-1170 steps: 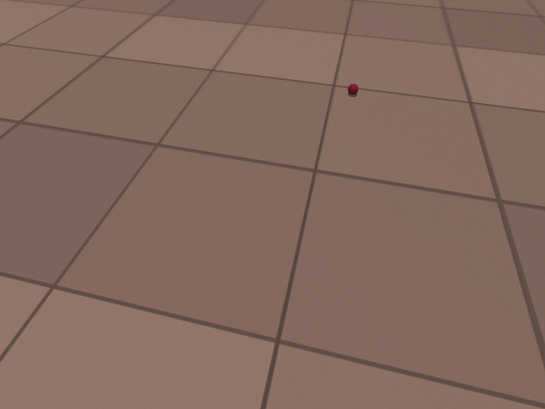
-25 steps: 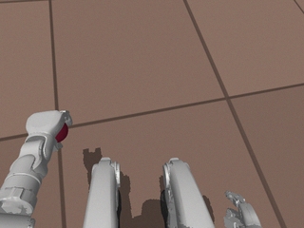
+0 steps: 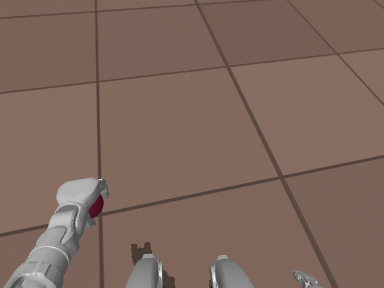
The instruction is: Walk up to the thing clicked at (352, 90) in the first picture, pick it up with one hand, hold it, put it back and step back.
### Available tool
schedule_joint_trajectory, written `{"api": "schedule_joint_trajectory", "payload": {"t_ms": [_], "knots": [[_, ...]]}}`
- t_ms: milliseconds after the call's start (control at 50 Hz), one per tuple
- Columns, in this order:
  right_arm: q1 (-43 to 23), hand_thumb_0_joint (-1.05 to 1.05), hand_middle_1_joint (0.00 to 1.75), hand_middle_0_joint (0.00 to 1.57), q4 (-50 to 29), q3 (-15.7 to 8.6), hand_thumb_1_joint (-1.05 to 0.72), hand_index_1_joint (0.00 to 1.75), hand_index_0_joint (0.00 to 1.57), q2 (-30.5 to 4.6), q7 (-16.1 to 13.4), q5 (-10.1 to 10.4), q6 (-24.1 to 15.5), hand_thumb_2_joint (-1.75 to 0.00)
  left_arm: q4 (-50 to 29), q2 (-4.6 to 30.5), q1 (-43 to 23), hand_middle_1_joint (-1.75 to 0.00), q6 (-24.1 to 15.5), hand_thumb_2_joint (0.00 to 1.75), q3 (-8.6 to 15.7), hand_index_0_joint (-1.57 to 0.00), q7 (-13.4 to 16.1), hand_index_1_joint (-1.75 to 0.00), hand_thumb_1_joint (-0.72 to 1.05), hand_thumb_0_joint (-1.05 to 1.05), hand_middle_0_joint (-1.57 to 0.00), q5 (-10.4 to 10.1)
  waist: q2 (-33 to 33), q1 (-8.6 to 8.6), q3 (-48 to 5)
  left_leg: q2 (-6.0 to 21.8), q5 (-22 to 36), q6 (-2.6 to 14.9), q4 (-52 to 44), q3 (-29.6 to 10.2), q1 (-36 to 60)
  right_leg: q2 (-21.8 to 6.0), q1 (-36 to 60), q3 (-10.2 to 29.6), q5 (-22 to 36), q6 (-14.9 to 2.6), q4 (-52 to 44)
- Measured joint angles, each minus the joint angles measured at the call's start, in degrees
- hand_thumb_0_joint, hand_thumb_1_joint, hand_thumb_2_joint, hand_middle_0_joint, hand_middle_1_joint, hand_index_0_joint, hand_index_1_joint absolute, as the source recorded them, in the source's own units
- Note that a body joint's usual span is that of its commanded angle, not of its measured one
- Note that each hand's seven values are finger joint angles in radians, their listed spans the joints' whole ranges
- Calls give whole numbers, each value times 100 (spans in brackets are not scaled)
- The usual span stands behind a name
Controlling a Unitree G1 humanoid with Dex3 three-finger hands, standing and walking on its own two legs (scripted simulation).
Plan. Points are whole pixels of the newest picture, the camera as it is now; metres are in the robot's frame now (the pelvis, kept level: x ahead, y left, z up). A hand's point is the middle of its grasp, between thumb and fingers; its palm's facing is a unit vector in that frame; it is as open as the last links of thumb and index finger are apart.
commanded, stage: lift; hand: left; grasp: from above
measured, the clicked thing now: (88, 204) +0.34 +0.24 -0.11
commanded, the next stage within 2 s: hold in 0.38 s
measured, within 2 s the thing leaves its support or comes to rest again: neither
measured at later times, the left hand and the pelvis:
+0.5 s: hand (83, 187) +0.34 +0.22 -0.01, palm faces -0.45 -0.08 -0.89, open 8.7 cm; pelvis +0.03 +0.00 +0.07, yaw +0 degrees
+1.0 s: hand (77, 173) +0.35 +0.22 +0.03, palm faces -0.45 -0.06 -0.89, open 8.7 cm; pelvis +0.05 +0.00 +0.09, yaw -1 degrees
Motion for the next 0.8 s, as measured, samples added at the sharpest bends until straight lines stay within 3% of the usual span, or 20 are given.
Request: {"api": "schedule_joint_trajectory", "payload": {"t_ms": [160, 300, 800], "knots": [[94, 0, 30, 20, 25, -46, -92, 30, 20, -40, 46, -43, -4, -90, 135, -152, 10, -65, -108, 62, 10, -74, 147, -65, 11, 0, -66, 116, -40, 13, 214, -19, 273, -8, -916, 80, 945, -36, 902, 66, 280, -12, -882], [110, 0, 30, 20, 19, -85, -91, 30, 20, -53, 77, -39, 51, -90, 191, -206, -48, -64, -48, 62, -22, -75, 171, -65, 10, -1, -66, 90, -45, 41, 355, -34, 491, -13, -1599, 130, 1620, -61, 1549, 108, 502, -15, -1542], [38, 0, 30, 20, -56, -161, -91, 30, 20, -95, 102, 50, 180, -90, 27, -239, -13, -65, -35, 62, -203, -74, -206, -65, 11, 0, -66, 41, -52, 186, 517, -101, 880, 21, -2983, 275, 3122, -150, 2989, 235, 913, 9, -2888]]}}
